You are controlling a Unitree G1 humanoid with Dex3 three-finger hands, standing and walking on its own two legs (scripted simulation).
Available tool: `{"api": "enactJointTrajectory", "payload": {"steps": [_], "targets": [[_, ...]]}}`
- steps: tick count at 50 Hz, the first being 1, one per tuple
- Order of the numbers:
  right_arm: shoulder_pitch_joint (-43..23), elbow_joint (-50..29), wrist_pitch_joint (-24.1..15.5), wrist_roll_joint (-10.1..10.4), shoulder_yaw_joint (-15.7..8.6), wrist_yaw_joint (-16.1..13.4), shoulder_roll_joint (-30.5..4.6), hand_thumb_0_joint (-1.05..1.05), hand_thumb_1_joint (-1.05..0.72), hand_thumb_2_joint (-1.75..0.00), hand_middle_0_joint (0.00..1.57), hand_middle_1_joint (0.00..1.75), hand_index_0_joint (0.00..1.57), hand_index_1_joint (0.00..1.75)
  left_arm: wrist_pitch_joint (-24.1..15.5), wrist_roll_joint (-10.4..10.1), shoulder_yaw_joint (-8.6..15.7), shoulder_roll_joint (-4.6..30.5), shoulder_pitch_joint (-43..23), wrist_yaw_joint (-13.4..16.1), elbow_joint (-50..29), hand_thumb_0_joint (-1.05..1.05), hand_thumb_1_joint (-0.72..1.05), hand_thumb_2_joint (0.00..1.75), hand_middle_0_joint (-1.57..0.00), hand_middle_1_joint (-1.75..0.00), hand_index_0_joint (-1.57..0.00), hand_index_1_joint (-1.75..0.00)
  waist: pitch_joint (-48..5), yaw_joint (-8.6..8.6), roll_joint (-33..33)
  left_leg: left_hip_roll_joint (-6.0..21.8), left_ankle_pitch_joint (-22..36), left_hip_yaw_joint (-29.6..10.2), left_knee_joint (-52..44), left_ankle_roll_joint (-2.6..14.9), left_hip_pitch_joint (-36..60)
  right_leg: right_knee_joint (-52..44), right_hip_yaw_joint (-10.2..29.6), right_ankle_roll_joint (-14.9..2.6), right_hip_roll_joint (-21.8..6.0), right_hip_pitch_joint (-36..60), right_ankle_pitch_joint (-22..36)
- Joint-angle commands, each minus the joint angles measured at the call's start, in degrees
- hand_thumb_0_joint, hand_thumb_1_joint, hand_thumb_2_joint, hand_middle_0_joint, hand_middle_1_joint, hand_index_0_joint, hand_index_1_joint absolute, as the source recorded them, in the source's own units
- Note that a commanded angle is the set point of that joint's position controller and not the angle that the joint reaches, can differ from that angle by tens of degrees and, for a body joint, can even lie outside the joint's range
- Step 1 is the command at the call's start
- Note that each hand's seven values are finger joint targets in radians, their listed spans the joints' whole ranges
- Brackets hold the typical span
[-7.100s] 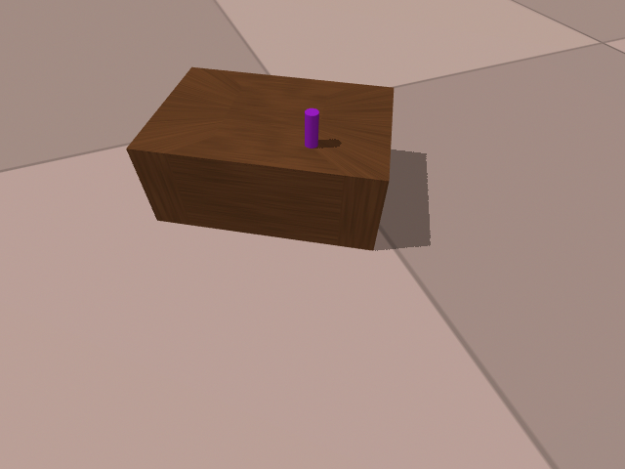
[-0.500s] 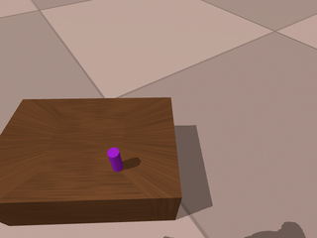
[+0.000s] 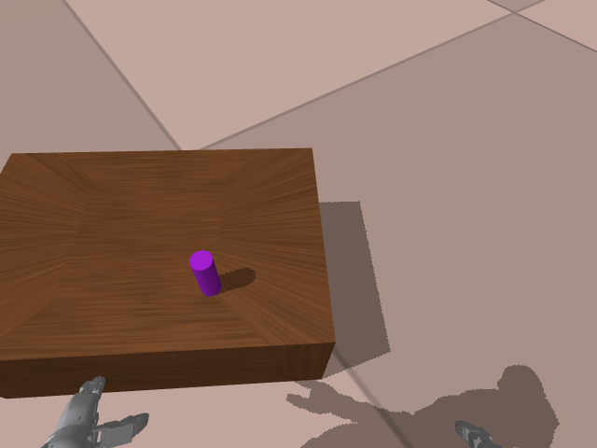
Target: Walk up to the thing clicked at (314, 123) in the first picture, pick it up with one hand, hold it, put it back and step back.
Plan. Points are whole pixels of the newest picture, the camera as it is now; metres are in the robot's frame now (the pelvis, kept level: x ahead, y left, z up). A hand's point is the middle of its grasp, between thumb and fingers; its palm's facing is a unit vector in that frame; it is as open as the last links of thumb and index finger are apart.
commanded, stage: go down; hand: left
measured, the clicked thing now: (206, 274) +0.50 +0.21 -0.31
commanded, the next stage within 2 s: none
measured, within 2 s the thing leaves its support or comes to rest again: neither
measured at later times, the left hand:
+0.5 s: hand (110, 423) +0.17 +0.27 -0.13, palm faces +0.05 -0.94 -0.32, open 16.8 cm
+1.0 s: hand (101, 437) +0.15 +0.28 -0.13, palm faces +0.08 -0.94 -0.34, open 17.2 cm
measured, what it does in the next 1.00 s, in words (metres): stands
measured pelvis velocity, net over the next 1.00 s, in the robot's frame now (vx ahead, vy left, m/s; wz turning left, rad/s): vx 0.01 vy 0.03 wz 0.03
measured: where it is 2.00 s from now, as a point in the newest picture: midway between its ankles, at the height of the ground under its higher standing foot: outside the picture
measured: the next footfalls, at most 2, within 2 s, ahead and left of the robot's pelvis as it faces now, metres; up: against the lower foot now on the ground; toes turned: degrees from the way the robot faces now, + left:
none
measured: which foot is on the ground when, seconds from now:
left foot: down 0.00-1.00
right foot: down 0.00-1.00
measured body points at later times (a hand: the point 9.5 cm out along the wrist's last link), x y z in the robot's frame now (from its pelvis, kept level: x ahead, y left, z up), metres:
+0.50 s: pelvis +0.02 +0.02 -0.02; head +0.06 +0.03 +0.43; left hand +0.17 +0.32 -0.11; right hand +0.17 -0.23 -0.11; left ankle -0.03 +0.14 -0.74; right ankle +0.02 -0.12 -0.74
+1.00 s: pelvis +0.01 +0.03 -0.05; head +0.05 +0.03 +0.40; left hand +0.15 +0.33 -0.11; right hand +0.17 -0.22 -0.12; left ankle -0.03 +0.14 -0.74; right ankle +0.02 -0.12 -0.74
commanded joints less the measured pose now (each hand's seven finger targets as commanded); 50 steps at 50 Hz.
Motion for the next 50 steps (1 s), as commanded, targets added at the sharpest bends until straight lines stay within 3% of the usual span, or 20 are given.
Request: {"api": "enactJointTrajectory", "payload": {"steps": [1,5,7,8,9,10,12,14,16,18,20,22,27,28,32,34,40,43,46,50], "targets": [[-0.71,-10.93,-2.65,0.28,-2.96,-1.14,-9.46,0.00,-0.96,-0.91,0.20,0.30,0.20,0.30,6.47,0.41,2.83,10.82,5.74,0.18,-9.25,0.00,-0.02,0.09,-0.05,-0.01,-0.05,0.00,-12.09,1.85,2.95,-3.34,12.95,1.02,-2.69,1.42,-0.93,-2.58,-0.11,-1.20,1.32,10.57,8.84],[-0.86,-13.93,-3.38,0.42,-2.47,-1.43,-8.67,0.00,-0.90,-0.89,0.20,0.30,0.20,0.30,12.21,-0.16,2.45,10.08,4.12,0.31,-16.79,0.00,-0.23,0.07,-0.06,-0.02,-0.05,-0.02,-10.65,0.97,0.48,-2.84,9.87,0.82,-1.00,1.68,-2.66,-1.63,-0.64,-0.90,1.66,7.20,4.98],[-0.08,-14.39,-3.95,0.37,-2.38,-1.45,-8.39,0.00,-0.88,-0.89,0.20,0.30,0.20,0.30,13.77,-0.51,1.90,9.39,4.12,0.07,-20.67,0.00,-0.31,0.06,-0.06,-0.03,-0.06,-0.02,-11.40,0.32,0.07,-2.72,10.76,0.75,0.42,1.73,-2.84,-0.09,-0.66,-0.77,1.75,5.98,5.93],[0.07,-14.92,-4.29,0.31,-2.48,-1.63,-8.44,0.00,-0.88,-0.89,0.20,0.30,0.20,0.30,14.39,-0.31,3.42,11.16,4.15,0.38,-22.12,0.00,-0.34,0.05,-0.07,-0.03,-0.06,-0.02,-12.44,0.29,0.77,-2.86,11.16,0.76,1.30,1.81,-2.96,0.55,-0.43,-0.60,1.52,5.91,6.66],[0.52,-15.16,-4.64,0.30,-2.36,-1.67,-8.29,0.00,-0.87,-0.89,0.20,0.30,0.20,0.30,14.59,-0.36,2.74,10.72,2.73,0.25,-25.22,0.00,-0.34,0.06,-0.06,-0.03,-0.06,-0.03,-12.49,-0.22,0.97,-2.74,11.32,0.69,1.81,1.75,-2.72,1.18,-0.36,-0.62,1.64,5.03,6.73],[0.94,-15.07,-4.90,0.14,-2.44,-1.90,-8.38,0.00,-0.86,-0.88,0.20,0.30,0.20,0.30,15.30,0.01,4.12,11.56,6.22,0.39,-23.84,0.00,-0.37,0.05,-0.07,-0.03,-0.06,-0.03,-13.62,-0.01,0.98,-2.67,13.05,0.66,2.78,1.73,-2.82,2.13,-0.43,-0.62,1.48,5.65,8.63],[0.63,-15.54,-5.78,0.06,-2.23,-2.04,-8.12,0.00,-0.86,-0.88,0.20,0.30,0.20,0.30,15.29,-0.29,2.10,10.11,2.28,0.03,-30.66,0.00,-0.39,0.05,-0.06,-0.03,-0.06,-0.03,-13.54,-0.52,2.74,-2.31,13.93,0.11,3.64,1.27,-3.09,3.47,-0.49,-0.86,1.71,3.95,8.72],[1.30,-15.42,-6.24,-0.17,-2.38,-2.44,-8.42,0.00,-0.86,-0.88,0.20,0.30,0.20,0.30,16.26,-0.02,4.92,12.19,7.30,0.21,-29.59,0.00,-0.41,0.03,-0.07,-0.03,-0.07,-0.03,-14.20,-0.09,3.71,-2.07,16.34,-0.22,5.18,0.88,-3.88,5.02,-0.64,-1.02,1.72,3.97,10.07],[1.60,-15.96,-6.71,-0.28,-2.50,-2.76,-8.56,0.00,-0.85,-0.88,0.20,0.30,0.20,0.30,16.69,0.00,2.64,10.52,7.14,-0.41,-33.73,0.00,-0.43,0.03,-0.08,-0.04,-0.07,-0.04,-15.35,-1.21,4.09,-2.03,17.51,-0.28,6.52,0.84,-3.72,6.35,-0.56,-0.93,1.71,3.19,11.16],[1.43,-16.05,-7.02,-0.45,-1.86,-2.99,-7.85,0.00,-0.85,-0.88,0.20,0.30,0.20,0.30,17.72,-0.10,3.95,11.49,9.19,-0.36,-35.91,0.00,-0.41,0.04,-0.07,-0.04,-0.06,-0.04,-15.68,-0.62,5.63,-2.03,18.54,-0.60,7.53,0.64,-4.70,7.13,-0.72,-1.09,1.63,3.07,11.59],[0.74,-17.13,-7.46,-0.47,-2.31,-3.23,-8.25,0.00,-0.84,-0.88,0.20,0.30,0.20,0.30,18.94,-0.33,0.94,8.34,11.12,-0.98,-38.11,0.00,-0.44,0.03,-0.07,-0.04,-0.07,-0.03,-15.42,-1.11,4.47,-1.74,19.26,-1.11,8.40,0.53,-5.62,8.07,-1.07,-1.12,1.84,1.94,11.43],[0.67,-16.94,-7.77,-0.49,-2.20,-3.42,-8.35,0.00,-0.84,-0.88,0.20,0.30,0.20,0.30,20.09,-0.66,2.91,9.92,12.72,-0.95,-38.96,0.00,-0.45,0.02,-0.08,-0.03,-0.07,-0.03,-15.12,-1.06,5.05,-1.65,18.76,-1.40,9.15,0.46,-6.62,8.75,-1.30,-1.04,1.98,0.93,10.33],[0.21,-18.61,-8.68,-0.62,-2.23,-3.91,-8.21,0.00,-0.84,-0.88,0.20,0.30,0.20,0.30,22.14,-1.00,2.08,9.35,14.49,-0.84,-45.51,0.00,-0.47,0.03,-0.07,-0.04,-0.07,-0.03,-16.69,-1.11,4.44,-1.64,19.63,-1.83,11.75,0.65,-8.18,10.94,-1.58,-0.90,1.84,-0.58,11.00],[0.02,-18.54,-8.86,-0.66,-2.01,-4.04,-8.00,0.00,-0.83,-0.88,0.20,0.30,0.20,0.30,22.65,-0.95,2.95,10.18,15.12,-0.74,-45.15,0.00,-0.47,0.02,-0.07,-0.03,-0.07,-0.03,-15.76,-0.67,4.57,-1.60,18.86,-2.05,12.05,0.60,-9.28,11.37,-1.80,-0.79,1.89,-1.13,10.12],[0.33,-19.42,-9.50,-0.66,-1.85,-4.51,-7.49,0.00,-0.84,-0.88,0.20,0.30,0.20,0.30,24.06,-1.12,2.59,9.70,17.45,-0.78,-48.45,0.00,-0.49,0.03,-0.07,-0.03,-0.06,-0.03,-16.57,-1.08,4.13,-1.95,15.01,-2.20,13.89,0.96,-11.62,12.52,-1.75,-0.72,1.62,-2.71,7.94],[-0.38,-20.18,-9.95,-0.63,-1.87,-4.84,-7.64,0.00,-0.84,-0.88,0.20,0.30,0.20,0.30,24.37,-1.24,3.25,10.61,17.38,-0.72,-51.21,0.00,-0.51,0.02,-0.08,-0.03,-0.07,-0.03,-16.16,-0.46,5.78,-1.76,14.54,-2.80,14.27,0.72,-12.61,13.63,-1.82,-0.80,1.61,-4.04,6.73],[0.55,-21.12,-11.02,-0.74,-2.04,-5.66,-7.52,0.00,-0.85,-0.88,0.20,0.30,0.20,0.30,25.78,-1.65,3.34,10.11,21.14,-0.74,-55.36,0.00,-0.51,0.03,-0.08,-0.03,-0.07,-0.04,-18.71,-1.00,5.41,-1.52,14.99,-3.42,17.05,0.71,-13.96,16.47,-1.95,-0.68,1.60,-6.03,6.50],[0.12,-21.70,-11.58,-0.69,-1.65,-6.18,-7.17,0.00,-0.84,-0.88,0.20,0.30,0.20,0.30,26.48,-1.84,4.56,11.14,21.07,-0.41,-57.49,0.00,-0.48,0.05,-0.07,-0.04,-0.06,-0.04,-17.25,-0.49,4.81,-1.87,10.11,-3.49,17.32,0.90,-16.26,16.53,-1.84,-0.57,1.57,-7.46,3.44],[0.42,-21.58,-12.11,-0.71,-1.64,-6.58,-7.21,0.00,-0.84,-0.88,0.20,0.30,0.20,0.30,27.20,-2.15,4.16,10.45,22.45,-0.68,-57.59,0.00,-0.51,0.05,-0.07,-0.04,-0.06,-0.04,-16.59,-0.96,4.53,-1.76,7.43,-3.97,17.58,0.99,-17.39,16.99,-1.89,-0.49,1.60,-9.00,1.15],[0.43,-22.05,-12.95,-0.66,-1.56,-7.21,-7.21,0.00,-0.84,-0.88,0.20,0.30,0.20,0.30,27.62,-2.45,4.89,11.19,23.23,-0.77,-59.57,0.00,-0.52,0.06,-0.07,-0.05,-0.06,-0.05,-17.31,-0.91,4.88,-2.10,6.66,-3.60,18.55,1.18,-17.92,17.42,-1.78,-0.44,1.49,-9.44,0.78]]}}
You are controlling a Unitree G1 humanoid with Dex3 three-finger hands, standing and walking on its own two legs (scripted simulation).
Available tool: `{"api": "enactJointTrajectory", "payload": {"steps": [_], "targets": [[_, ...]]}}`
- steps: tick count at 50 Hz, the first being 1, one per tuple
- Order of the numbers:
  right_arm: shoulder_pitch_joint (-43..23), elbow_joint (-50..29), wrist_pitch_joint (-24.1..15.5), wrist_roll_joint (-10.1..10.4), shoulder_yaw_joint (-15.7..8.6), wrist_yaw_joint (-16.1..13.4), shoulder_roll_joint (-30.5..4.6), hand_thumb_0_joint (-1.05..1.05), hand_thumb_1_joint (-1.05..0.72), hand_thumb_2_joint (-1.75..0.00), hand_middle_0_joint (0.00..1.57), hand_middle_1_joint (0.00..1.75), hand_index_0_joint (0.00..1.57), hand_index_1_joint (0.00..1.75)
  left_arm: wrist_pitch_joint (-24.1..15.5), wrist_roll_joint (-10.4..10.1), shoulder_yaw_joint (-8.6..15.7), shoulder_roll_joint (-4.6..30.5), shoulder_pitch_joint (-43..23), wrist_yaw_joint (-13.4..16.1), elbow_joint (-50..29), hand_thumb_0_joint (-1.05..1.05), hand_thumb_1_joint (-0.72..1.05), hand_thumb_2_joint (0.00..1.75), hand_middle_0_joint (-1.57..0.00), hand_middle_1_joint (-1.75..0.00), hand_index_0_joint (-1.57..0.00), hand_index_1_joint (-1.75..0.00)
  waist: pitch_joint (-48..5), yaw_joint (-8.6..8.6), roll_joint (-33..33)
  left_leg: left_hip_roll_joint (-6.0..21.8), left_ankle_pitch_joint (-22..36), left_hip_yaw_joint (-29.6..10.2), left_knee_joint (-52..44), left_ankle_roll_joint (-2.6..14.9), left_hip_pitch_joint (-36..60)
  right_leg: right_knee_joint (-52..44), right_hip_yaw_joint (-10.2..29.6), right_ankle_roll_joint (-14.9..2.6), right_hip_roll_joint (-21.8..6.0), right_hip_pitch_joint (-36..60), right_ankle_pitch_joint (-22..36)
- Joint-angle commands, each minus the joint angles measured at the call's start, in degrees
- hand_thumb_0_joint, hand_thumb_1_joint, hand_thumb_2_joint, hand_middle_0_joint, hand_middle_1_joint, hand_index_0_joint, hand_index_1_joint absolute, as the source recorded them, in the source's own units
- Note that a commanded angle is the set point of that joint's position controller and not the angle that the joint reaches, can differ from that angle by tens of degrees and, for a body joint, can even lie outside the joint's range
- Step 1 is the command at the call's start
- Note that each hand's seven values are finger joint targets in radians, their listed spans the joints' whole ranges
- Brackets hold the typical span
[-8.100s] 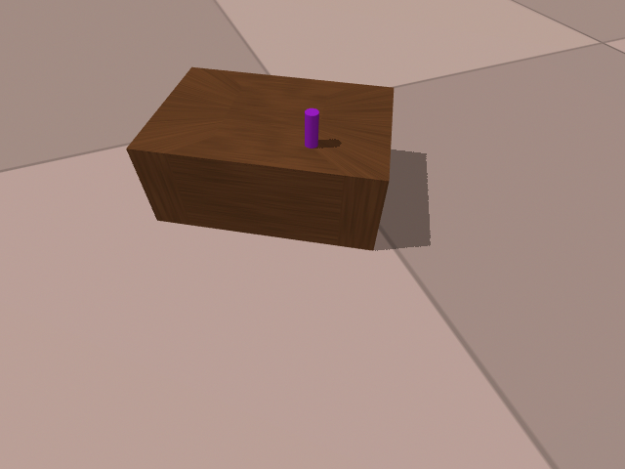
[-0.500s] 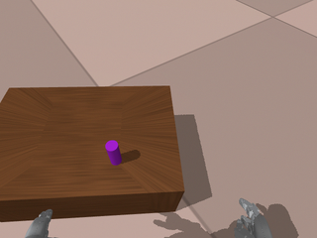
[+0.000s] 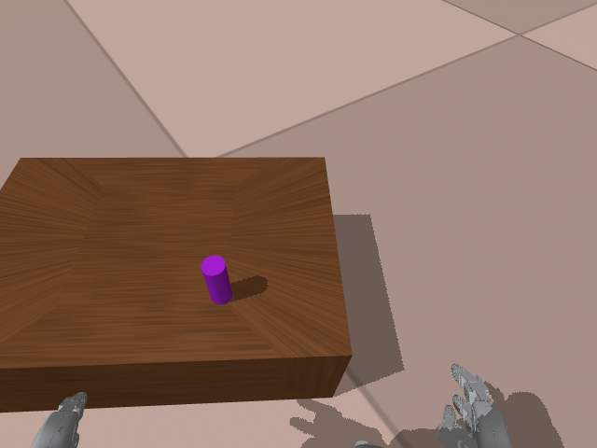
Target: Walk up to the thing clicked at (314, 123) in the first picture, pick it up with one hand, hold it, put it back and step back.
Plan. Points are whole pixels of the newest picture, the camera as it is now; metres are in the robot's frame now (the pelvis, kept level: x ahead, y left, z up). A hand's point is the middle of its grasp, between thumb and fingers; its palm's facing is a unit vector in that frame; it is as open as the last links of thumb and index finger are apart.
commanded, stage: go down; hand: left
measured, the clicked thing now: (217, 281) +0.50 +0.17 -0.26
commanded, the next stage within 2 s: none
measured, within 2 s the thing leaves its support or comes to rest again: neither
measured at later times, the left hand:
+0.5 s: hand (78, 389) +0.21 +0.29 -0.04, palm faces +0.17 -0.94 -0.31, open 17.2 cm
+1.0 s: hand (56, 300) +0.32 +0.34 +0.00, palm faces +0.15 -0.98 -0.15, open 17.4 cm
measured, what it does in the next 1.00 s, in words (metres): stands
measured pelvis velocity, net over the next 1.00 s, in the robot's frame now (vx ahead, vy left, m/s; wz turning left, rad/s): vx -0.03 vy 0.00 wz -0.02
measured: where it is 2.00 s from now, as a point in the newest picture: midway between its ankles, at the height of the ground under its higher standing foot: outside the picture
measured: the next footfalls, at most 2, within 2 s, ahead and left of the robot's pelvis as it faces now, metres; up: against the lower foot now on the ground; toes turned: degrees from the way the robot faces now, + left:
none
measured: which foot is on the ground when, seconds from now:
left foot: down 0.00-1.00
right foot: down 0.00-1.00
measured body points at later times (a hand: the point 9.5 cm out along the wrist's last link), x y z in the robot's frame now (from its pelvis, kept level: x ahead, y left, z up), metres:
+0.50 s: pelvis -0.02 +0.00 +0.00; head +0.02 +0.01 +0.44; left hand +0.20 +0.34 -0.02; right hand +0.14 -0.26 -0.08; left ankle -0.03 +0.11 -0.69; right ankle +0.01 -0.15 -0.69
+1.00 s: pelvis -0.03 +0.00 -0.01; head +0.06 +0.02 +0.43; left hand +0.31 +0.39 +0.01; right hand +0.04 -0.29 -0.10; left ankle -0.03 +0.11 -0.69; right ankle +0.01 -0.15 -0.69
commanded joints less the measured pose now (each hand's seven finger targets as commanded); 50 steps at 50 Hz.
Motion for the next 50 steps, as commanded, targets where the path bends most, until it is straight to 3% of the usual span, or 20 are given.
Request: {"api": "enactJointTrajectory", "payload": {"steps": [1,9,11,15,18,20,21,22,27,31,36,38,43,47,48,50], "targets": [[-2.17,-8.66,-4.12,-0.08,-3.03,-1.63,-8.39,0.00,-0.85,-0.88,0.20,0.30,0.20,0.30,-1.15,0.25,6.01,11.26,-0.11,0.43,-10.62,0.00,-0.52,0.07,-0.07,-0.05,-0.06,-0.06,-7.66,0.12,2.39,-1.61,21.22,-1.02,-8.44,-0.51,2.26,-4.28,0.00,-2.40,2.60,7.85,12.66],[-2.32,-8.83,-5.70,0.06,-2.54,-2.87,-7.90,0.00,-0.85,-0.88,0.20,0.30,0.20,0.30,-0.96,-0.35,7.54,12.65,0.44,-0.01,-12.02,0.00,-0.54,0.07,-0.07,-0.04,-0.06,-0.05,-6.73,0.18,1.34,-2.53,15.98,-0.03,-7.10,0.40,-0.08,-5.41,0.33,-1.92,2.34,6.96,9.55],[-2.37,-8.08,-6.13,-0.05,-2.80,-3.09,-8.59,0.00,-0.84,-0.88,0.20,0.30,0.20,0.30,-1.53,-0.31,7.18,13.34,-2.86,-0.30,-12.58,0.00,-0.53,0.08,-0.07,-0.05,-0.06,-0.06,-6.39,-0.41,3.16,-2.15,16.00,-0.67,-7.81,0.01,0.35,-4.63,0.31,-2.11,2.40,6.01,9.20],[-1.87,-6.81,-7.27,-0.03,-2.50,-3.79,-8.87,0.00,-0.85,-0.88,0.20,0.30,0.20,0.30,-3.39,-0.73,9.58,16.12,-10.68,-0.53,-10.78,0.00,-0.50,0.08,-0.07,-0.05,-0.06,-0.06,-6.60,-1.74,2.61,-1.86,15.44,-1.21,-7.69,0.00,0.98,-4.45,0.57,-1.98,2.36,5.24,8.96],[-1.60,-5.26,-8.10,-0.03,-2.07,-4.20,-9.15,0.00,-0.85,-0.89,0.20,0.30,0.20,0.30,-5.52,-1.56,12.03,19.24,-16.99,-1.20,-10.16,0.00,-0.50,0.08,-0.07,-0.05,-0.06,-0.06,-6.65,-1.23,4.40,-1.79,14.80,-1.46,-8.45,-0.21,1.56,-4.47,0.81,-2.09,2.25,5.29,8.32],[-1.56,-4.32,-8.53,0.03,-1.99,-4.44,-9.76,0.00,-0.86,-0.89,0.20,0.30,0.20,0.30,-6.62,-2.47,13.43,20.66,-20.52,-2.36,-7.09,0.00,-0.48,0.07,-0.07,-0.03,-0.05,-0.04,-6.39,-1.48,4.49,-1.82,13.70,-1.61,-8.97,-0.12,1.66,-5.02,0.90,-2.02,2.25,5.65,7.76],[-1.68,-4.02,-8.72,0.10,-1.70,-4.52,-9.47,0.00,-0.86,-0.89,0.20,0.30,0.20,0.30,-7.31,-2.81,12.64,19.82,-23.12,-3.08,-6.08,0.00,-0.47,0.07,-0.07,-0.03,-0.05,-0.05,-6.09,-1.92,4.22,-1.99,12.82,-1.46,-9.14,0.05,1.57,-5.51,0.99,-2.09,2.24,5.82,7.11],[-1.40,-3.06,-8.83,0.07,-1.70,-4.50,-9.87,0.00,-0.86,-0.89,0.20,0.30,0.20,0.30,-8.02,-3.03,14.69,22.06,-24.44,-3.71,-3.77,0.00,-0.48,0.07,-0.07,-0.03,-0.05,-0.05,-6.61,-1.30,4.36,-1.91,13.98,-1.62,-9.36,0.07,2.20,-5.52,1.00,-2.14,2.24,6.88,8.04],[-0.11,-0.93,-8.58,0.01,-1.94,-3.98,-10.65,0.00,-0.88,-0.89,0.20,0.30,0.20,0.30,-10.34,-3.69,16.23,23.84,-30.22,-9.02,10.33,0.00,-0.51,0.05,-0.07,-0.02,-0.05,-0.03,-7.09,-1.10,3.77,-1.92,18.55,-1.38,-9.77,-0.04,2.22,-5.66,0.63,-2.51,2.56,8.24,11.23],[1.86,0.03,-8.26,-0.12,-2.10,-2.89,-11.00,0.00,-0.89,-0.90,0.20,0.30,0.20,0.30,-14.54,-3.83,18.69,26.92,-34.68,-13.38,19.84,0.00,-0.54,0.04,-0.07,-0.01,-0.05,-0.03,-7.70,-0.49,3.49,-1.48,21.47,-1.28,-9.75,-0.25,1.40,-4.97,0.39,-2.97,2.94,7.82,12.58],[4.82,0.24,-8.16,-0.82,-2.64,-1.93,-11.78,0.00,-0.89,-0.90,0.20,0.30,0.20,0.30,-23.45,-3.64,22.08,32.78,-44.91,-17.78,25.11,0.00,-0.57,0.03,-0.07,-0.01,-0.05,-0.02,-11.34,-0.46,4.29,-1.57,23.18,-0.13,-8.24,-0.11,1.66,-3.89,1.14,-3.02,2.71,7.46,14.48],[5.42,0.33,-7.77,-1.14,-2.61,-1.73,-11.76,0.00,-0.88,-0.90,0.20,0.30,0.20,0.30,-26.52,-3.63,23.18,33.75,-45.64,-18.90,28.55,0.00,-0.57,0.03,-0.08,-0.01,-0.06,-0.03,-11.20,-0.27,2.77,-1.69,22.91,0.39,-7.79,0.16,0.69,-3.74,1.39,-2.97,2.48,7.65,15.02],[7.84,1.31,-6.48,-1.68,-2.89,-1.47,-13.04,0.00,-0.87,-0.89,0.20,0.30,0.20,0.30,-33.02,-3.74,24.34,37.87,-55.64,-21.71,32.03,0.00,-0.52,0.06,-0.07,-0.02,-0.05,-0.03,-13.81,-1.09,6.32,-1.39,22.25,0.41,-7.52,-0.22,2.64,-2.86,1.76,-3.44,2.55,5.01,14.04],[9.52,2.24,-5.21,-1.88,-2.93,-1.45,-13.97,0.00,-0.87,-0.89,0.20,0.30,0.20,0.30,-36.20,-4.03,26.66,41.07,-58.58,-22.87,36.79,0.00,-0.48,0.06,-0.06,-0.01,-0.04,-0.02,-14.98,-0.66,5.89,-1.40,20.48,0.34,-7.42,-0.17,1.18,-2.70,1.89,-3.51,2.58,5.32,12.75],[9.23,2.11,-4.93,-2.01,-2.63,-1.41,-14.06,0.00,-0.87,-0.89,0.20,0.30,0.20,0.30,-36.56,-4.09,26.74,40.76,-57.18,-23.34,40.39,0.00,-0.47,0.05,-0.06,-0.01,-0.05,-0.02,-13.73,-0.55,6.41,-1.23,21.28,0.18,-7.35,-0.40,0.66,-2.37,1.62,-3.68,2.56,4.19,12.90],[9.67,1.82,-4.45,-2.06,-2.87,-1.46,-14.77,0.00,-0.87,-0.89,0.20,0.30,0.20,0.30,-37.90,-4.24,26.53,41.36,-59.84,-23.91,40.27,0.00,-0.46,0.05,-0.06,0.00,-0.05,-0.02,-14.57,-0.81,5.61,-1.02,19.98,-0.03,-7.57,-0.34,0.82,-2.38,1.54,-3.70,2.72,3.43,11.96]]}}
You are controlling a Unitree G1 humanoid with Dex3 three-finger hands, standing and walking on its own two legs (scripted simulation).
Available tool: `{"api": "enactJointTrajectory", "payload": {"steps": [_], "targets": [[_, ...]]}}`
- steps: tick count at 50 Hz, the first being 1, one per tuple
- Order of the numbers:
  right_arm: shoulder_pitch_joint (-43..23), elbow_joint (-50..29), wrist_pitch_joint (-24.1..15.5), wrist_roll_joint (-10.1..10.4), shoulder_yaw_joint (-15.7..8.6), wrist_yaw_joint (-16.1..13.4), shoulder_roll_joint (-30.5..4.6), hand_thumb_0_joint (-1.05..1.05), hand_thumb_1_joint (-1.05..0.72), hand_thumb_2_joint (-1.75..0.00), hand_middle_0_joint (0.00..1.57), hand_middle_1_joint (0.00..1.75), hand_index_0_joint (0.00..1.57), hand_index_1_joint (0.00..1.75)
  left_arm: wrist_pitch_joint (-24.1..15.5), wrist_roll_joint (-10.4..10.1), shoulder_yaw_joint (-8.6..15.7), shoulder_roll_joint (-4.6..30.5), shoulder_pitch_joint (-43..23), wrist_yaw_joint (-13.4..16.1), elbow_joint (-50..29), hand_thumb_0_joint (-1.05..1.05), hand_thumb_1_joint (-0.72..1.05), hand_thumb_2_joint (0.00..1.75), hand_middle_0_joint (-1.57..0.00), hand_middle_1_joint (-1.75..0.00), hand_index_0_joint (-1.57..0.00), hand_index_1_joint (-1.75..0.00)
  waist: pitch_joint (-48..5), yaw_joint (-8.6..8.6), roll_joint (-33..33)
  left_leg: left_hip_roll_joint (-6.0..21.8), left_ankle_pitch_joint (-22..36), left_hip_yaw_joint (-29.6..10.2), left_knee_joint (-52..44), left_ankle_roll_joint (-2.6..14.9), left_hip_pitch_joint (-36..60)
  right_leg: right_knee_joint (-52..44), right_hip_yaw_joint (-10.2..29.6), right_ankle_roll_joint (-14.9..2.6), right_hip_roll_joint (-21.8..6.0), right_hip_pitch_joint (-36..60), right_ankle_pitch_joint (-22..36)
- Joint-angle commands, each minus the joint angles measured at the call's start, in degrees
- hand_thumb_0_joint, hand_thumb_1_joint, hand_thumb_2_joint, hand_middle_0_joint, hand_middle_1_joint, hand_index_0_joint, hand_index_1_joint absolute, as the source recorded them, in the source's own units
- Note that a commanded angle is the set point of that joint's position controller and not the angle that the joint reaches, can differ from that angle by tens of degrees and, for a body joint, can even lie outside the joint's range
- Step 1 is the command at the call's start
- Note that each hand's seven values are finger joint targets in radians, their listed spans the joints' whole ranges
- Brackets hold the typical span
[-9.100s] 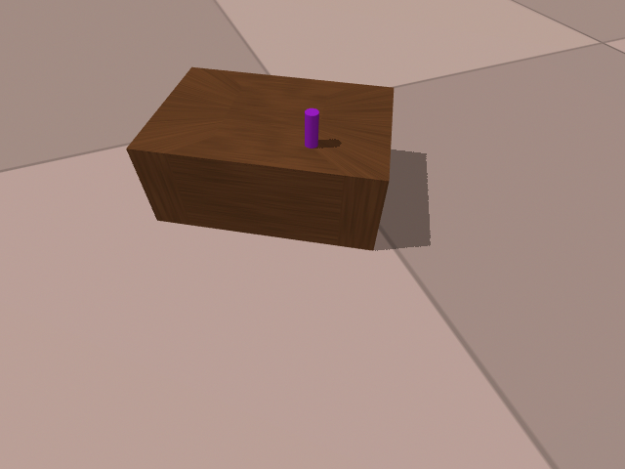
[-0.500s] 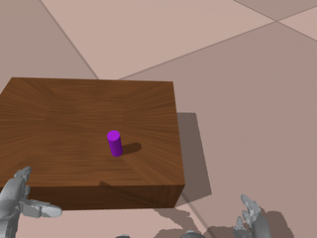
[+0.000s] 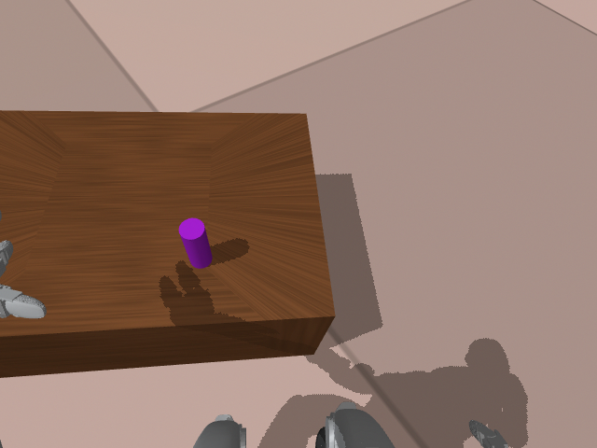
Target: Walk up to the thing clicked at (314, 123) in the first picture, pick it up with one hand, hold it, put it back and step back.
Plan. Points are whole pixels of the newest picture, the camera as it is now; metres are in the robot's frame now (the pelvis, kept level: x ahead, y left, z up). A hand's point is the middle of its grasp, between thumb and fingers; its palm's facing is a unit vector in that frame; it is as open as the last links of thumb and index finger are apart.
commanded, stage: go down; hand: left
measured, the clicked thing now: (196, 244) +0.52 +0.19 -0.26
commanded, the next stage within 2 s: none
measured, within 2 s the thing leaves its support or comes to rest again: neither
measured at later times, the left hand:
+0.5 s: hand (9, 233) +0.38 +0.37 +0.02, palm faces +0.18 -0.98 -0.10, open 17.1 cm
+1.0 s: hand (7, 218) +0.40 +0.38 +0.03, palm faces +0.18 -0.98 -0.08, open 17.3 cm
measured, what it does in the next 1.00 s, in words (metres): stands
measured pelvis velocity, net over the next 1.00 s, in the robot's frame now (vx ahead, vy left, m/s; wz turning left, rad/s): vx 0.00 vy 0.00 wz -0.01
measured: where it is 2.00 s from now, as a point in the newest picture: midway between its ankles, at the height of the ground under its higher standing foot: outside the picture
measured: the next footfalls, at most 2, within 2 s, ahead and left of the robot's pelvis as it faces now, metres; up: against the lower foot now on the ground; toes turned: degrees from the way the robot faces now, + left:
none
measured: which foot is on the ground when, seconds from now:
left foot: down 0.00-1.00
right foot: down 0.00-1.00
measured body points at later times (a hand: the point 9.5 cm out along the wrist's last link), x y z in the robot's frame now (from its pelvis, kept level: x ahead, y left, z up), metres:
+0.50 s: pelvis +0.00 +0.00 -0.01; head +0.12 +0.03 +0.42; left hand +0.37 +0.42 +0.03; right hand +0.07 -0.28 -0.10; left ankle -0.01 +0.12 -0.68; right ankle +0.04 -0.14 -0.68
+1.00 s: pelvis +0.00 +0.00 -0.02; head +0.13 +0.04 +0.41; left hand +0.39 +0.43 +0.03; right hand +0.07 -0.28 -0.11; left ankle -0.01 +0.12 -0.68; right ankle +0.04 -0.14 -0.68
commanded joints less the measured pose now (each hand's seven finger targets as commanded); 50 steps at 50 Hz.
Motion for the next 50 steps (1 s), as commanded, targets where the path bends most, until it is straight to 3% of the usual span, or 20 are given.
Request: {"api": "enactJointTrajectory", "payload": {"steps": [1,2,6,9,11,14,16,19,24,26,30,32,37,40,43,45,50], "targets": [[3.98,-5.77,-1.45,-0.05,-3.56,-1.26,-11.28,0.00,-0.87,-0.89,0.20,0.30,0.20,0.30,-6.06,-1.28,4.85,22.62,-17.25,-1.24,-5.80,0.00,-0.45,0.05,-0.06,-0.01,-0.05,-0.02,-17.20,0.83,8.17,-1.51,16.96,-0.44,-9.60,0.09,7.11,-4.62,0.73,-2.94,2.11,10.76,8.99],[4.21,-5.68,-1.19,-0.14,-3.62,-1.28,-11.63,0.00,-0.88,-0.89,0.20,0.30,0.20,0.30,-6.50,-1.48,5.86,23.10,-16.45,-1.40,-4.81,0.00,-0.46,0.04,-0.07,0.00,-0.05,-0.01,-19.07,1.03,8.10,-1.46,19.61,-0.45,-9.12,0.03,7.87,-4.26,0.70,-2.96,2.03,11.26,10.84],[4.81,-5.45,-0.45,-0.40,-3.14,-1.19,-11.81,0.00,-0.88,-0.89,0.20,0.30,0.20,0.30,-8.15,-1.32,6.45,25.38,-18.90,-2.18,-2.25,0.00,-0.44,0.04,-0.07,0.00,-0.05,-0.01,-18.97,0.67,7.82,-1.49,19.70,-0.19,-8.16,0.29,6.42,-4.22,0.96,-2.90,1.94,10.37,10.80],[4.57,-5.73,-0.13,-0.32,-2.95,-1.24,-11.77,0.00,-0.88,-0.89,0.20,0.30,0.20,0.30,-9.21,-1.57,7.07,27.05,-20.62,-2.59,-1.32,0.00,-0.44,0.03,-0.07,0.00,-0.05,-0.01,-18.32,0.55,7.37,-1.89,15.53,0.47,-7.99,0.67,3.78,-4.60,1.64,-2.70,1.84,11.14,8.74],[4.99,-5.55,0.13,-0.50,-2.85,-1.28,-12.00,0.00,-0.88,-0.89,0.20,0.30,0.20,0.30,-9.93,-1.70,7.47,27.82,-22.50,-3.08,-1.23,0.00,-0.44,0.04,-0.07,-0.01,-0.05,-0.01,-19.53,0.13,8.38,-1.69,15.66,0.12,-7.67,0.39,3.94,-3.86,1.38,-2.82,1.92,10.13,8.62],[5.37,-5.25,0.45,-0.56,-2.83,-1.30,-12.52,0.00,-0.88,-0.90,0.20,0.30,0.20,0.30,-10.45,-1.89,7.94,28.68,-22.63,-3.68,0.20,0.00,-0.44,0.04,-0.06,0.00,-0.05,-0.01,-20.64,0.20,9.19,-1.33,19.54,-0.44,-7.03,0.14,6.38,-3.13,0.93,-2.98,2.07,8.45,10.34],[5.83,-5.18,0.76,-0.58,-2.65,-1.28,-12.39,0.00,-0.88,-0.89,0.20,0.30,0.20,0.30,-10.92,-1.91,7.41,28.86,-25.41,-3.95,-1.48,0.00,-0.42,0.04,-0.06,0.00,-0.05,-0.01,-21.18,-0.27,10.17,-1.29,18.89,-0.50,-6.83,0.08,6.52,-3.09,1.12,-3.07,1.97,7.80,9.88],[5.79,-5.29,0.96,-0.75,-2.39,-1.47,-12.53,0.00,-0.88,-0.90,0.20,0.30,0.20,0.30,-11.09,-2.24,9.21,30.59,-24.88,-4.31,-0.44,0.00,-0.43,0.04,-0.06,0.00,-0.05,-0.01,-23.82,-0.02,8.77,-1.50,22.19,-0.10,-5.43,0.43,5.99,-2.95,1.35,-2.78,1.81,10.41,12.93],[5.87,-4.97,1.43,-0.83,-2.22,-1.47,-12.52,0.00,-0.89,-0.90,0.20,0.30,0.20,0.30,-11.05,-2.32,8.19,29.63,-25.94,-5.09,-0.13,0.00,-0.47,0.05,-0.07,-0.01,-0.05,-0.02,-23.30,-0.58,10.19,-1.14,25.89,-0.73,-4.83,0.10,7.44,-2.16,0.81,-2.92,1.98,7.85,14.61],[5.72,-5.24,1.66,-0.89,-2.05,-1.32,-12.42,0.00,-0.89,-0.90,0.20,0.30,0.20,0.30,-11.07,-2.22,9.06,30.73,-25.06,-4.98,1.07,0.00,-0.48,0.04,-0.07,0.00,-0.05,-0.02,-23.51,-0.09,9.94,-1.21,26.00,-0.69,-4.58,0.25,6.62,-2.08,0.95,-2.93,1.80,8.29,14.64],[5.65,-5.34,1.83,-0.68,-2.38,-1.13,-12.67,0.00,-0.89,-0.90,0.20,0.30,0.20,0.30,-11.48,-2.73,7.84,29.01,-26.81,-5.41,-0.02,0.00,-0.49,0.04,-0.06,-0.01,-0.05,-0.02,-22.36,-0.39,12.25,-0.50,24.49,-1.90,-5.49,-0.55,9.11,-1.53,0.12,-3.26,2.41,3.60,11.40],[5.92,-5.51,1.98,-0.79,-2.31,-1.13,-12.64,0.00,-0.89,-0.90,0.20,0.30,0.20,0.30,-11.76,-2.73,8.77,30.78,-28.17,-5.35,-1.15,0.00,-0.48,0.04,-0.06,0.00,-0.05,-0.02,-23.87,-0.30,11.49,-0.76,24.12,-1.58,-4.84,-0.30,8.11,-1.75,0.41,-3.14,2.23,5.31,11.77],[6.24,-5.27,2.28,-0.92,-2.11,-1.09,-12.89,0.00,-0.90,-0.90,0.20,0.30,0.20,0.30,-11.84,-2.95,9.00,31.01,-28.29,-5.77,-0.66,0.00,-0.50,0.03,-0.07,-0.01,-0.05,-0.02,-24.56,-0.54,11.75,-0.69,27.74,-1.76,-3.86,-0.29,8.78,-1.14,0.34,-3.12,2.16,4.49,13.74],[6.15,-5.46,2.39,-0.90,-2.10,-1.05,-12.76,0.00,-0.89,-0.90,0.20,0.30,0.20,0.30,-12.00,-2.71,8.94,31.35,-28.76,-5.67,-1.03,0.00,-0.48,0.04,-0.06,-0.01,-0.05,-0.02,-23.68,-0.46,11.63,-0.92,25.46,-1.66,-4.11,-0.25,7.49,-1.08,0.43,-3.16,2.11,4.74,12.80],[6.23,-5.32,2.48,-0.88,-1.95,-1.04,-12.74,0.00,-0.90,-0.90,0.20,0.30,0.20,0.30,-11.99,-3.16,9.55,31.28,-28.63,-5.90,0.09,0.00,-0.57,0.07,-0.08,-0.04,-0.05,-0.07,-24.41,-0.64,10.78,-0.83,26.21,-1.71,-3.67,-0.16,7.25,-0.92,0.47,-3.04,2.18,5.27,13.52],[6.17,-5.39,2.58,-0.97,-1.79,-1.03,-12.63,0.00,-0.89,-0.90,0.20,0.30,0.20,0.30,-12.05,-3.00,9.74,31.36,-27.44,-5.93,1.48,0.00,-0.46,0.05,-0.07,-0.01,-0.05,-0.03,-23.92,-0.65,10.44,-0.93,26.47,-1.46,-3.17,0.07,6.55,-0.68,0.66,-2.94,2.09,5.29,13.93],[6.18,-5.54,2.68,-1.14,-1.59,-0.96,-12.72,0.00,-0.89,-0.90,0.20,0.30,0.20,0.30,-12.89,-2.96,10.72,32.86,-28.90,-6.28,1.58,0.00,-0.44,0.05,-0.07,-0.01,-0.05,-0.03,-24.60,-0.74,10.24,-1.15,25.04,-1.45,-2.53,0.18,5.21,-0.19,0.65,-2.96,1.99,5.05,13.32]]}}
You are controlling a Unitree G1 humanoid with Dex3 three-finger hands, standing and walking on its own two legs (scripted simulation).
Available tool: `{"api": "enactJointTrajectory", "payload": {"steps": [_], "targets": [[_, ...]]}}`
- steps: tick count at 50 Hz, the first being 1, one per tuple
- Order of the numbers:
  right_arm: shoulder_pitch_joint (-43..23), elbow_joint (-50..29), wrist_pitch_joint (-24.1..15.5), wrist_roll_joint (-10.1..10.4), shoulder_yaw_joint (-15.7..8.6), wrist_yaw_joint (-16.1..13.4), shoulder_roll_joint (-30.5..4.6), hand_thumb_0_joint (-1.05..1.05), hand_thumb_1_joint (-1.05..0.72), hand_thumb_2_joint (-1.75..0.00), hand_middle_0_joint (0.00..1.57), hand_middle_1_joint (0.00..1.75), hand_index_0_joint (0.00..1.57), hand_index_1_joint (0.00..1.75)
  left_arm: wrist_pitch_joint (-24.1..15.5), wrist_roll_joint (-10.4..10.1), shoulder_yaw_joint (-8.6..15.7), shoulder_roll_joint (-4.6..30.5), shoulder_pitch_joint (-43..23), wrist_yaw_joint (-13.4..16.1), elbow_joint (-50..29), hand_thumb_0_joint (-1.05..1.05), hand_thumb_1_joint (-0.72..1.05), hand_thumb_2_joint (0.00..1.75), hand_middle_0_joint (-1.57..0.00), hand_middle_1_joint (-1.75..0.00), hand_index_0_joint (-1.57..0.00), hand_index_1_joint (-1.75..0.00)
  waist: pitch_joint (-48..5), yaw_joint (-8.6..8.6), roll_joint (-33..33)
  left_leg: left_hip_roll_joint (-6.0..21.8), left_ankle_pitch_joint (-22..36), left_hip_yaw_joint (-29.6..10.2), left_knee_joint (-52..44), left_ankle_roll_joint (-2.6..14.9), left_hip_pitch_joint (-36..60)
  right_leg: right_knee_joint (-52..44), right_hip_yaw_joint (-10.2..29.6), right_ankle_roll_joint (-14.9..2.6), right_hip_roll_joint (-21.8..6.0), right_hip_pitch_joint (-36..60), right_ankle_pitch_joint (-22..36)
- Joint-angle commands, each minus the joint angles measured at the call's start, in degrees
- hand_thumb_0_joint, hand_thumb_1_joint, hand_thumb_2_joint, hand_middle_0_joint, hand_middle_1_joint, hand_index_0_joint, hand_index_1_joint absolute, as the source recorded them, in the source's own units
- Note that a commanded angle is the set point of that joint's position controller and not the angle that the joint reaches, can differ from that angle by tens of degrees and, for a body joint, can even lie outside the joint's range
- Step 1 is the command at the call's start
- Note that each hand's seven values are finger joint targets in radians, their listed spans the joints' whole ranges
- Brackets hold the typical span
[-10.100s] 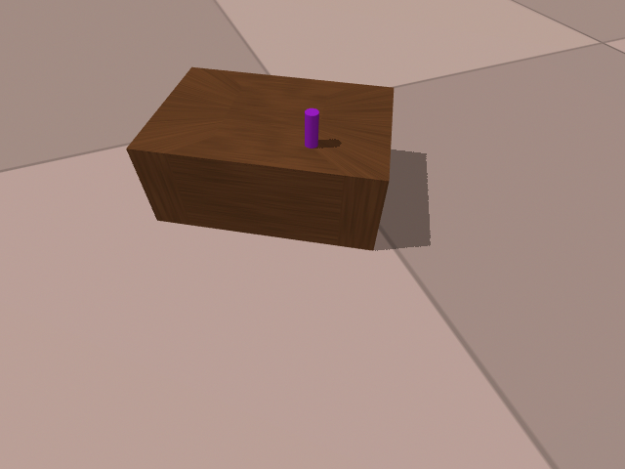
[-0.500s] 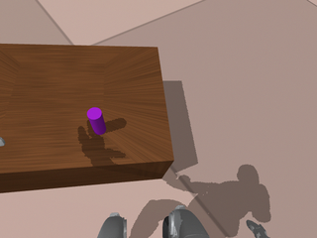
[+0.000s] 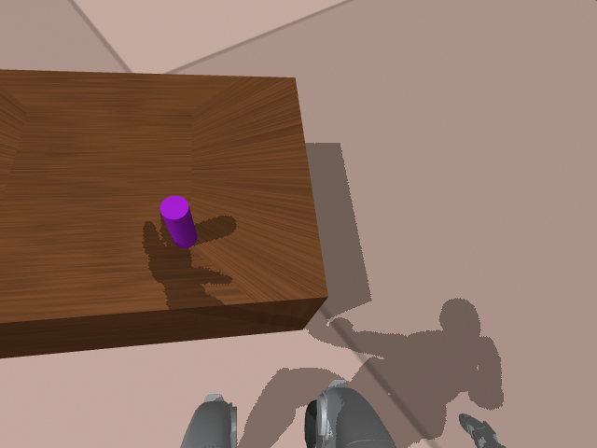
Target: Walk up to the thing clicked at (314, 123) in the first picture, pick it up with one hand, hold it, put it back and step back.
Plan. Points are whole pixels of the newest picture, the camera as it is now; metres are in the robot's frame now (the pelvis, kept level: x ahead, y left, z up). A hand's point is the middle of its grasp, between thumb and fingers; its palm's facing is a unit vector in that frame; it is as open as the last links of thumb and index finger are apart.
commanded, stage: go down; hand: left
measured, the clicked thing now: (180, 223) +0.52 +0.19 -0.24
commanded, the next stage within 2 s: none
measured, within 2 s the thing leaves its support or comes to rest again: neither
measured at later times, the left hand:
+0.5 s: hand out of the picture +0.41 +0.39 +0.04, palm faces +0.19 -0.98 -0.07, open 17.1 cm
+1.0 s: hand out of the picture +0.43 +0.39 +0.04, palm faces +0.19 -0.98 -0.06, open 17.0 cm
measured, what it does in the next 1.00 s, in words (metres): stands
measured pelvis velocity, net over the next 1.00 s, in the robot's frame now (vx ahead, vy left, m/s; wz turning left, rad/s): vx -0.01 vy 0.00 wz -0.01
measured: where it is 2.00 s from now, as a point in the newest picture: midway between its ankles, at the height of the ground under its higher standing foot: outside the picture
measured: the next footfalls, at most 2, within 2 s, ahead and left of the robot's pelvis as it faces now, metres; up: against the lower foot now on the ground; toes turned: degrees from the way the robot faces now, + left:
none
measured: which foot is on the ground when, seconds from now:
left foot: down 0.00-1.00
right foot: down 0.00-1.00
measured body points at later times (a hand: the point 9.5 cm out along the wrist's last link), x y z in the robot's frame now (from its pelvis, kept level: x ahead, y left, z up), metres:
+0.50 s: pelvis -0.01 +0.00 -0.01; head +0.14 +0.05 +0.41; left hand +0.40 +0.44 +0.05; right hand +0.06 -0.28 -0.10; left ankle -0.01 +0.11 -0.66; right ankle +0.04 -0.15 -0.66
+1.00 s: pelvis -0.01 +0.00 -0.02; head +0.15 +0.05 +0.40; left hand +0.41 +0.45 +0.05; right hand +0.05 -0.27 -0.11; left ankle -0.01 +0.11 -0.66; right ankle +0.04 -0.15 -0.66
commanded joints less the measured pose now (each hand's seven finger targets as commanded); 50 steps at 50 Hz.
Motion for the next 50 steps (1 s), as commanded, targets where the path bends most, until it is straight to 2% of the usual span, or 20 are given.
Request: {"api": "enactJointTrajectory", "payload": {"steps": [1,3,9,10,11,16,17,20,23,28,31,34,36,40,41,43,45,47,49,50], "targets": [[7.94,-3.25,-1.46,-0.12,-4.10,-1.25,-11.97,0.00,-0.89,-0.90,0.20,0.30,0.20,0.30,-3.91,-1.67,3.70,23.68,-15.42,-0.25,-10.40,0.00,-0.46,0.05,-0.07,-0.02,-0.05,-0.03,-24.31,1.32,10.77,-1.47,27.88,-0.71,-7.50,-0.16,15.42,-3.58,1.09,-3.26,1.62,13.20,14.81],[8.23,-3.24,-1.48,-0.32,-3.89,-1.19,-12.10,0.00,-0.89,-0.90,0.20,0.30,0.20,0.30,-4.12,-1.56,3.97,24.81,-17.04,-0.51,-10.73,0.00,-0.44,0.04,-0.07,-0.01,-0.05,-0.03,-24.98,1.06,11.92,-1.47,29.48,-0.75,-6.83,-0.17,15.62,-3.28,1.16,-3.28,1.53,13.15,15.78],[7.82,-3.59,-1.44,-0.23,-3.88,-1.05,-12.28,0.00,-0.88,-0.90,0.20,0.30,0.20,0.30,-4.53,-1.73,3.65,25.30,-18.87,-0.93,-10.16,0.00,-0.43,0.05,-0.06,-0.02,-0.04,-0.03,-23.40,0.92,13.28,-1.43,23.58,-1.03,-7.24,-0.47,13.41,-2.60,1.14,-3.45,1.62,10.57,11.53],[7.94,-3.55,-1.41,-0.28,-3.78,-1.03,-12.33,0.00,-0.89,-0.90,0.20,0.30,0.20,0.30,-4.52,-1.92,3.67,24.77,-18.87,-1.10,-9.42,0.00,-0.43,0.05,-0.06,-0.02,-0.04,-0.03,-24.32,0.49,12.72,-1.21,25.03,-1.44,-6.89,-0.55,14.35,-2.24,0.81,-3.47,1.73,9.71,12.02],[7.97,-3.47,-1.37,-0.30,-3.77,-0.99,-12.47,0.00,-0.89,-0.90,0.20,0.30,0.20,0.30,-4.61,-1.76,4.18,26.04,-18.88,-1.21,-10.08,0.00,-0.44,0.05,-0.06,-0.01,-0.04,-0.03,-24.88,1.04,13.31,-1.24,25.38,-1.50,-6.79,-0.57,14.62,-2.26,0.86,-3.47,1.72,9.50,11.89],[8.45,-3.65,-1.21,-0.37,-3.31,-0.96,-12.39,0.00,-0.89,-0.90,0.20,0.30,0.20,0.30,-4.68,-1.82,4.10,26.14,-20.04,-1.51,-8.91,0.00,-0.44,0.05,-0.07,-0.02,-0.05,-0.04,-25.81,0.03,11.73,-1.55,24.45,-1.04,-5.64,-0.07,12.60,-2.07,1.35,-3.21,1.56,11.02,12.73],[8.03,-3.77,-1.25,-0.29,-3.32,-1.02,-12.38,0.00,-0.89,-0.90,0.20,0.30,0.20,0.30,-4.82,-1.92,4.46,26.83,-19.98,-1.51,-9.77,0.00,-0.44,0.04,-0.07,-0.01,-0.05,-0.03,-25.05,0.59,12.48,-1.53,23.73,-1.19,-6.10,-0.21,12.30,-1.85,1.29,-3.26,1.58,10.71,11.97],[8.40,-3.47,-1.20,-0.36,-3.17,-0.93,-12.76,0.00,-0.89,-0.90,0.20,0.30,0.20,0.30,-4.85,-1.90,4.64,27.38,-20.43,-1.69,-9.23,0.00,-0.45,0.05,-0.07,-0.02,-0.05,-0.04,-25.93,0.22,13.43,-1.20,27.01,-1.88,-5.37,-0.56,14.50,-1.16,0.64,-3.38,1.78,8.45,12.87],[8.56,-3.53,-1.00,-0.53,-2.94,-0.86,-12.73,0.00,-0.89,-0.90,0.20,0.30,0.20,0.30,-5.01,-1.83,5.34,28.31,-20.41,-1.77,-9.14,0.00,-0.43,0.06,-0.06,-0.03,-0.04,-0.04,-26.39,0.65,14.47,-1.07,29.48,-2.18,-4.69,-0.79,15.17,-0.65,0.51,-3.48,1.77,7.29,13.50],[8.69,-3.43,-0.79,-0.61,-2.72,-0.77,-12.47,0.00,-0.89,-0.90,0.20,0.30,0.20,0.30,-5.30,-1.74,4.92,28.47,-22.27,-2.09,-8.92,0.00,-0.44,0.08,-0.06,-0.03,-0.03,-0.05,-27.27,-0.20,13.68,-1.40,28.55,-1.61,-3.51,-0.30,13.14,-0.31,1.12,-3.30,1.61,8.13,14.31],[8.69,-3.40,-0.80,-0.47,-2.86,-0.72,-12.79,0.00,-0.89,-0.90,0.20,0.30,0.20,0.30,-5.30,-1.70,4.62,28.50,-22.74,-2.22,-8.15,0.00,-0.43,0.07,-0.06,-0.03,-0.04,-0.05,-25.58,-0.16,13.88,-1.28,25.10,-1.98,-4.08,-0.45,12.43,-0.16,0.84,-3.50,1.84,5.89,11.38],[8.89,-3.28,-0.67,-0.51,-2.81,-0.58,-13.20,0.00,-0.89,-0.90,0.20,0.30,0.20,0.30,-5.42,-2.01,4.82,28.50,-23.08,-2.46,-7.96,0.00,-0.43,0.07,-0.06,-0.03,-0.04,-0.05,-25.92,-0.19,15.09,-0.67,26.15,-3.11,-4.36,-1.14,14.84,0.52,0.01,-3.68,2.17,2.93,10.37],[8.90,-3.74,-0.60,-0.57,-2.31,-0.63,-12.87,0.00,-0.89,-0.90,0.20,0.30,0.20,0.30,-5.63,-1.89,6.32,31.07,-23.98,-2.35,-8.68,0.00,-0.41,0.07,-0.06,-0.03,-0.04,-0.05,-27.25,-0.03,14.08,-1.21,26.24,-2.39,-3.75,-0.59,12.81,0.20,0.61,-3.47,1.85,6.68,11.89],[8.70,-3.82,-0.65,-0.56,-2.23,-0.58,-12.68,0.00,-0.89,-0.90,0.20,0.30,0.20,0.30,-5.38,-2.07,4.96,29.68,-25.05,-2.73,-8.35,0.00,-0.42,0.07,-0.06,-0.03,-0.04,-0.05,-27.07,-0.64,15.13,-1.21,24.80,-2.28,-3.57,-0.56,12.25,0.60,0.92,-3.46,1.79,5.81,11.02],[8.61,-3.95,-0.60,-0.34,-2.38,-0.69,-13.02,0.00,-0.89,-0.90,0.20,0.30,0.20,0.30,-5.26,-2.19,5.71,30.02,-23.87,-2.71,-7.23,0.00,-0.45,0.07,-0.06,-0.03,-0.04,-0.05,-26.84,-0.29,14.36,-1.07,24.88,-2.59,-3.69,-0.68,12.72,0.61,0.57,-3.49,1.97,4.59,10.60],[8.84,-4.26,-0.49,-0.41,-2.04,-0.60,-12.67,0.00,-0.89,-0.90,0.20,0.30,0.20,0.30,-5.43,-2.02,5.48,30.71,-24.89,-2.52,-8.59,0.00,-0.43,0.08,-0.06,-0.04,-0.04,-0.06,-26.86,-0.49,13.99,-1.46,23.54,-1.90,-3.51,-0.23,10.33,0.30,1.32,-3.39,1.70,7.30,11.04],[9.01,-3.84,-0.44,-0.33,-1.93,-0.59,-12.89,0.00,-0.89,-0.90,0.20,0.30,0.20,0.30,-5.36,-2.12,6.63,31.40,-23.11,-2.54,-6.95,0.00,-0.43,0.08,-0.06,-0.04,-0.03,-0.06,-27.23,-0.20,13.84,-1.27,25.83,-2.47,-3.34,-0.55,11.35,0.80,0.63,-3.43,1.84,6.17,11.82],[9.22,-3.66,-0.23,-0.46,-2.09,-0.57,-13.06,0.00,-0.89,-0.90,0.20,0.30,0.20,0.30,-5.55,-2.37,5.86,30.26,-23.88,-3.19,-8.38,0.00,-0.42,0.08,-0.06,-0.04,-0.03,-0.05,-27.81,-0.22,15.77,-1.02,29.22,-2.89,-2.80,-0.95,14.62,1.01,0.35,-3.54,1.94,3.53,12.40],[9.26,-3.72,-0.20,-0.40,-2.18,-0.62,-13.18,0.00,-0.89,-0.90,0.20,0.30,0.20,0.30,-5.54,-2.62,6.70,30.96,-22.64,-3.25,-8.38,0.00,-0.40,0.08,-0.06,-0.04,-0.04,-0.05,-29.00,0.12,15.25,-0.96,30.76,-3.07,-2.72,-1.04,15.45,1.01,0.11,-3.50,2.08,4.60,13.44],[9.09,-4.01,-0.17,-0.38,-2.02,-0.49,-12.96,0.00,-0.89,-0.90,0.20,0.30,0.20,0.30,-5.69,-2.72,6.90,31.56,-23.03,-3.25,-9.19,0.00,-0.40,0.08,-0.06,-0.03,-0.03,-0.05,-28.41,0.30,15.53,-1.23,29.21,-2.66,-2.68,-0.85,13.77,0.95,0.52,-3.48,1.88,5.58,13.09]]}}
